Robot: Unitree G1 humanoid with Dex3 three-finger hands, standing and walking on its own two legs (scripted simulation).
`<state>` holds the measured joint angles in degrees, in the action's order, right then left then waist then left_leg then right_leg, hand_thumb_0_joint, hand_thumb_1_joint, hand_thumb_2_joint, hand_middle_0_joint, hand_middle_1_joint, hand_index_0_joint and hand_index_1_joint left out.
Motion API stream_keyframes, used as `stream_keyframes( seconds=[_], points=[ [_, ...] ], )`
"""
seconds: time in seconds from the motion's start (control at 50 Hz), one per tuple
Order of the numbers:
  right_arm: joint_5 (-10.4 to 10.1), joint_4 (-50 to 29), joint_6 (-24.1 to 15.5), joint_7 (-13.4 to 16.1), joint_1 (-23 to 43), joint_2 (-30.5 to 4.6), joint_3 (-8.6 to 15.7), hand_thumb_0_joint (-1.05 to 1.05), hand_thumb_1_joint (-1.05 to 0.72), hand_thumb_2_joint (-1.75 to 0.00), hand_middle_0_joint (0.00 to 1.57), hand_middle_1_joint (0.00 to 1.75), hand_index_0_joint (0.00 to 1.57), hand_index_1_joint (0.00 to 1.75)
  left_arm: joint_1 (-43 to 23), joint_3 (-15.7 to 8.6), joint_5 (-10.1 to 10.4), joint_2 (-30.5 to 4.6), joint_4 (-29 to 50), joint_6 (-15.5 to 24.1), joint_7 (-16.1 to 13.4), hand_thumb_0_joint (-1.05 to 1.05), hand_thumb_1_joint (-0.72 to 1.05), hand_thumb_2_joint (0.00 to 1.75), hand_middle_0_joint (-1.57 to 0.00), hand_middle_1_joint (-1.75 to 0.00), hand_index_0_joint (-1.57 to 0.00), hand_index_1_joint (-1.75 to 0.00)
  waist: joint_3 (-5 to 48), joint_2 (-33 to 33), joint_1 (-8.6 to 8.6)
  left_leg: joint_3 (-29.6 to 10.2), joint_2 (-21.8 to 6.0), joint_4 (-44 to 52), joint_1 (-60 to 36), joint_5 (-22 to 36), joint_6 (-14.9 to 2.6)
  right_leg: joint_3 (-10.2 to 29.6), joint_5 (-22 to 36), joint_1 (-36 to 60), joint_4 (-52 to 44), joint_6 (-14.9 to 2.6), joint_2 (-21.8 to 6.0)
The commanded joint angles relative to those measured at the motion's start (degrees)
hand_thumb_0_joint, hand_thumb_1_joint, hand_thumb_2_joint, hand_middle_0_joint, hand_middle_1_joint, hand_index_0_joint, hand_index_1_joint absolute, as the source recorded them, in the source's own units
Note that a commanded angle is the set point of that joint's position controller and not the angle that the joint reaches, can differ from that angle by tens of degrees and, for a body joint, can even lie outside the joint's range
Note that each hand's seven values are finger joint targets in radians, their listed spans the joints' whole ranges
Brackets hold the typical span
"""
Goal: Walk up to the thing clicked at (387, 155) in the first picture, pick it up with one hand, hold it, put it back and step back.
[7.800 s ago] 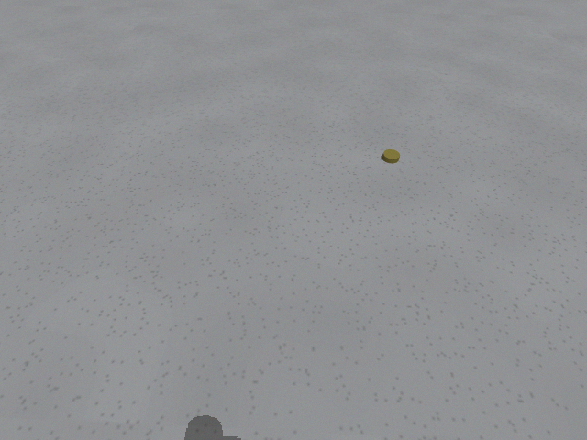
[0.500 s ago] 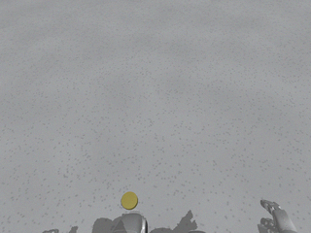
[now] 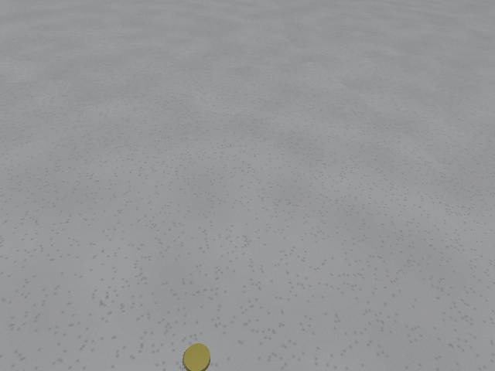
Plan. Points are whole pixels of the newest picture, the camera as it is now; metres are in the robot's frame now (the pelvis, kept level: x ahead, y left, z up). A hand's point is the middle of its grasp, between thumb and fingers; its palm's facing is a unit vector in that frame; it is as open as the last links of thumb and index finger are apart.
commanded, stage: walk up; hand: left
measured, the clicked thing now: (197, 358) +0.41 +0.15 -0.76
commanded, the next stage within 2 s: stand in 1.98 s
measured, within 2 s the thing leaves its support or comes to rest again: neither
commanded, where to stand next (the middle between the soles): +0.05 +0.00 m, yaw -4 degrees
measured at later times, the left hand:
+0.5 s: hand out of the picture +0.09 +0.30 -0.15, palm faces +0.01 -0.86 -0.50, open 7.4 cm
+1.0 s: hand out of the picture +0.00 +0.27 -0.17, palm faces -0.12 -0.93 -0.35, open 7.4 cm
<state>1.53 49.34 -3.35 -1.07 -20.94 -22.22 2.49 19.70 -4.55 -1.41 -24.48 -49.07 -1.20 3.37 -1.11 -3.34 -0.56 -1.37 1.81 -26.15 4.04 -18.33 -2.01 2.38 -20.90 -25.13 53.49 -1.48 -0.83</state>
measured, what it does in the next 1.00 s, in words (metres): steps on the spot: right foot, then left foot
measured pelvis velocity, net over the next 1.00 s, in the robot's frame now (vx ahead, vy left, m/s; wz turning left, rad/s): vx -0.09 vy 0.02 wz -0.09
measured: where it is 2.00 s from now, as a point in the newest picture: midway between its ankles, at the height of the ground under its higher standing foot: outside the picture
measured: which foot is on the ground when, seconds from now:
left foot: down 0.00-0.20, up 0.22-0.48, down 0.50-1.00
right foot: up 0.00-0.16, down 0.18-0.54, up 0.56-0.82, down 0.84-1.00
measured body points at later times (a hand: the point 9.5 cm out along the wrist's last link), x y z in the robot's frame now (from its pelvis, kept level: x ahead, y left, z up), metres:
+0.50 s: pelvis -0.04 +0.02 -0.04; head +0.01 -0.01 +0.40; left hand +0.08 +0.35 -0.12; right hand +0.04 -0.30 -0.18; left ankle -0.07 +0.16 -0.74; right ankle +0.13 -0.14 -0.74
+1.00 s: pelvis -0.09 +0.02 -0.02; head -0.05 +0.02 +0.43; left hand +0.01 +0.32 -0.15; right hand -0.02 -0.31 -0.13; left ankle -0.06 +0.15 -0.73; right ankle -0.10 -0.10 -0.74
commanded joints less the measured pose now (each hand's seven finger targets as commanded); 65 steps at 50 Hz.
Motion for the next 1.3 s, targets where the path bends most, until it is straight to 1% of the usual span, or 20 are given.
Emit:
stream_keyframes(
  seconds=[0.0, 0.08, 0.14, 0.18, 0.22, 0.28, 0.46, 0.5, 0.52, 0.54, 0.62, 0.74, 0.8, 0.84, 0.88, 0.94, 1.0, 1.04, 1.14, 1.28],
  points=[
    [-0.1, -6.5, -1.3, 0.7, 6.9, -13.3, 3.6, 0.00, -0.90, -0.90, 0.20, 0.30, 0.20, 0.30, -2.4, -2.1, 1.0, -9.3, 3.9, 3.4, -0.6, 0.00, 0.90, 0.90, -0.20, -0.30, -0.20, -0.30, -11.8, 13.7, 0.46, -6.9, -11.9, 14.4, 13.7, -2.2, -8.27, -0.1, 3.9, -2.0, -5.5, 2.13, -1.8],
    [0.7, -8.8, 3.8, 0.3, 9.7, -11.5, 3.2, 0.00, -0.90, -0.90, 0.20, 0.30, 0.20, 0.30, -1.6, -1.7, 2.9, -8.9, 0.9, 3.7, -4.9, 0.00, 0.90, 0.90, -0.20, -0.30, -0.20, -0.30, -9.0, 16.8, 0.73, 0.0, -8.4, -1.9, 15.5, 30.2, -8.28, -5.9, 9.5, 8.1, -14.2, 2.67, -0.4],
    [-1.7, -9.8, 6.2, 0.2, 9.8, -9.8, 3.3, 0.00, -0.90, -0.90, 0.20, 0.30, 0.20, 0.30, 2.2, -2.6, 2.0, -11.1, -0.8, 4.0, -6.3, 0.00, 0.90, 0.90, -0.20, -0.30, -0.20, -0.30, -2.4, 6.6, 3.04, 1.8, -3.6, -18.1, 16.8, 16.8, -3.63, -6.1, 23.1, 18.0, -25.5, 1.97, 0.7],
    [-2.4, -9.1, 7.4, 0.8, 2.3, -7.3, 2.9, 0.00, -0.90, -0.90, 0.20, 0.30, 0.20, 0.30, 2.9, -3.9, 0.9, -17.2, 1.5, 4.4, -6.9, 0.00, 0.90, 0.90, -0.20, -0.30, -0.20, -0.30, 3.9, -9.8, 2.13, -1.3, 3.5, -38.9, 22.4, -17.8, 0.38, 21.3, 46.1, 20.7, -31.6, -6.05, -20.7],
    [-1.6, -8.1, 9.4, 1.9, 0.5, -12.3, 5.1, 0.00, -0.90, -0.90, 0.20, 0.30, 0.20, 0.30, -3.7, -3.9, 0.8, -18.4, 4.4, 3.7, -7.5, 0.00, 0.90, 0.90, -0.20, -0.30, -0.20, -0.30, 4.3, -6.9, 0.62, -8.4, 0.2, -51.3, 18.8, -19.0, 1.14, 30.2, 31.2, 10.1, -32.6, -14.87, -25.6],
    [-1.4, -6.5, 9.5, 1.2, 0.4, -13.4, 6.1, 0.00, -0.90, -0.90, 0.20, 0.30, 0.20, 0.30, -6.9, -3.6, 1.1, -14.6, 5.0, 2.8, -8.0, 0.00, 0.90, 0.90, -0.20, -0.30, -0.20, -0.30, 7.2, -3.3, -0.24, -11.1, 1.6, -54.5, 19.8, -10.8, 1.81, 15.7, 9.5, 8.6, -31.3, -8.29, -16.9],
    [-1.2, 0.8, 5.1, 1.6, -4.9, -12.5, 4.3, 0.00, -0.90, -0.90, 0.20, 0.30, 0.20, 0.30, -13.5, -3.7, -1.9, -12.3, 7.7, -1.6, -5.1, 0.00, 0.90, 0.90, -0.20, -0.30, -0.20, -0.30, 7.0, -15.8, 0.69, 6.3, 1.0, -5.8, 11.5, -9.0, 2.54, 5.3, -13.7, 8.3, -23.6, -6.50, -10.0],
    [1.0, 1.1, 4.5, 2.0, -2.2, -15.8, 5.0, 0.00, -0.90, -0.90, 0.20, 0.30, 0.20, 0.30, -11.0, -1.9, -0.4, -7.3, 7.5, -2.8, -5.0, 0.00, 0.90, 0.90, -0.20, -0.30, -0.20, -0.30, -2.9, 5.7, 0.40, -11.8, -5.5, 4.2, 7.7, -13.7, -0.81, 2.6, -16.0, -13.8, -4.3, -2.50, -1.4],
    [1.6, -4.3, 5.2, 1.9, 5.9, -22.0, 5.7, 0.00, -0.90, -0.90, 0.20, 0.30, 0.20, 0.30, -11.3, -2.0, 0.8, -7.6, 7.4, -2.0, -5.7, 0.00, 0.90, 0.90, -0.20, -0.30, -0.20, -0.30, -9.6, 17.1, 1.02, -35.9, -23.1, 11.9, 21.9, -17.1, -7.19, 1.1, -11.5, -17.6, 6.3, 0.92, 4.7],
    [0.4, -4.8, 5.1, 2.0, 10.8, -25.0, 6.2, 0.00, -0.90, -0.90, 0.20, 0.30, 0.20, 0.30, -18.3, -4.1, 0.4, -13.0, 7.4, -1.4, -6.1, 0.00, 0.90, 0.90, -0.20, -0.30, -0.20, -0.30, -15.6, 16.6, -2.08, -42.3, -29.2, 16.5, 38.4, -18.1, -16.09, 7.3, -14.4, -8.6, 13.4, 1.34, 2.7],
    [0.8, -4.8, 2.4, 3.1, 16.2, -15.1, 3.7, 0.00, -0.90, -0.90, 0.20, 0.30, 0.20, 0.30, -6.0, -2.6, 2.5, -9.2, 1.9, -1.7, -4.7, 0.00, 0.90, 0.90, -0.20, -0.30, -0.20, -0.30, -10.1, 9.4, 5.15, -10.1, -12.6, 1.8, 22.3, 12.0, -6.64, 9.0, -1.9, -9.3, 21.4, -0.55, 7.0],
    [0.4, -3.3, 2.3, 2.5, 5.4, -15.5, 4.9, 0.00, -0.90, -0.90, 0.20, 0.30, 0.20, 0.30, -13.7, -1.9, 0.9, -8.9, 5.6, 1.2, -3.5, 0.00, 0.90, 0.90, -0.20, -0.30, -0.20, -0.30, 3.4, 16.7, -2.67, -9.9, -14.6, -7.3, -3.2, 20.0, -10.53, 0.8, -8.7, -5.8, -6.7, 2.41, 1.7],
    [-0.2, -3.8, 3.1, 2.2, 5.8, -15.6, 4.5, 0.00, -0.90, -0.90, 0.20, 0.30, 0.20, 0.30, -7.9, -1.2, 0.1, -7.1, 1.8, 2.1, -3.7, 0.00, 0.90, 0.90, -0.20, -0.30, -0.20, -0.30, 6.8, 14.8, 0.22, -6.0, -13.3, -16.0, 0.2, 29.4, -8.54, -4.0, -1.2, 8.6, -29.9, 0.17, 3.2],
    [-1.4, -4.9, 3.0, 2.2, 5.2, -10.6, 2.5, 0.00, -0.90, -0.90, 0.20, 0.30, 0.20, 0.30, -5.1, -2.6, -0.5, -13.0, 0.3, 3.2, -4.3, 0.00, 0.90, 0.90, -0.20, -0.30, -0.20, -0.30, 9.2, 2.3, 1.21, -3.5, -8.2, -26.4, 16.3, 14.8, -2.29, 12.8, 23.0, 25.2, -28.7, -3.37, -4.6],
    [-1.2, -5.7, 2.7, 3.5, 9.8, -11.4, 2.5, 0.00, -0.90, -0.90, 0.20, 0.30, 0.20, 0.30, -8.1, -2.5, -0.4, -16.5, 1.7, 3.3, -4.4, 0.00, 0.90, 0.90, -0.20, -0.30, -0.20, -0.30, 7.9, -4.7, 1.94, -1.4, -4.8, -26.8, 20.5, -18.8, 0.69, 27.9, 36.1, 18.5, -24.3, -15.28, -19.5],
    [-1.7, -2.2, 1.3, 2.8, 8.6, -12.2, 3.0, 0.00, -0.90, -0.90, 0.20, 0.30, 0.20, 0.30, -13.4, -0.8, 0.7, -10.7, 2.2, 2.7, -4.0, 0.00, 0.90, 0.90, -0.20, -0.30, -0.20, -0.30, 2.2, -1.8, -2.02, 0.6, -3.9, -13.0, 11.5, -4.1, 0.26, 10.1, 32.0, 11.0, -21.1, -7.66, -9.1],
    [-1.0, -1.2, 0.8, 2.6, 9.1, -13.3, 3.2, 0.00, -0.90, -0.90, 0.20, 0.30, 0.20, 0.30, -12.7, -0.3, 1.4, -9.5, 1.5, 2.6, -3.8, 0.00, 0.90, 0.90, -0.20, -0.30, -0.20, -0.30, 4.0, 0.8, -0.80, -7.1, -9.1, -5.8, 3.1, 18.4, -3.25, 6.4, 21.0, 4.4, -16.2, -2.52, -3.1],
    [-1.0, -1.1, 0.2, 2.6, 11.9, -15.6, 2.9, 0.00, -0.90, -0.90, 0.20, 0.30, 0.20, 0.30, -9.6, 0.0, 1.5, -8.7, -0.2, 2.1, -3.6, 0.00, 0.90, 0.90, -0.20, -0.30, -0.20, -0.30, 3.3, 3.6, 1.62, -16.3, -16.9, -0.6, 11.5, 7.3, -8.13, 3.3, 3.8, 9.4, -14.6, -1.18, -0.1],
    [-0.7, 1.4, 0.5, 1.7, 15.6, -12.5, 1.5, 0.00, -0.90, -0.90, 0.20, 0.30, 0.20, 0.30, -13.4, 0.0, 1.0, -9.8, -2.5, 2.9, -2.9, 0.00, 0.90, 0.90, -0.20, -0.30, -0.20, -0.30, -2.9, 3.7, 0.82, -4.4, -6.3, -0.9, 13.8, -5.4, -0.51, 11.4, 0.4, 6.9, -27.7, -3.93, -4.7],
    [-0.7, 4.9, 0.3, 1.0, 15.1, -10.8, 1.1, 0.00, -0.90, -0.90, 0.20, 0.30, 0.20, 0.30, -15.6, 0.7, 0.8, -8.6, -4.9, 2.8, -2.5, 0.00, 0.90, 0.90, -0.20, -0.30, -0.20, -0.30, -1.7, 0.6, 0.64, -4.9, -7.5, 3.6, 10.3, -5.9, -0.45, 10.2, -4.8, 8.1, -33.6, -2.28, -3.6]
  ],
)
